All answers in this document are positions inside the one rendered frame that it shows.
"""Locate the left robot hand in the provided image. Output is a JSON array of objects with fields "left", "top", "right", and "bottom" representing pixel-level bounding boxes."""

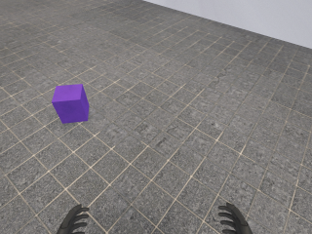
[{"left": 57, "top": 204, "right": 89, "bottom": 234}]

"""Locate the right robot hand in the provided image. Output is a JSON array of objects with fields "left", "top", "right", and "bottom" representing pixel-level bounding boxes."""
[{"left": 218, "top": 202, "right": 253, "bottom": 234}]

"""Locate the carton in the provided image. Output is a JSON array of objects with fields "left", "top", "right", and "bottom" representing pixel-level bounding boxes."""
[{"left": 52, "top": 84, "right": 90, "bottom": 124}]

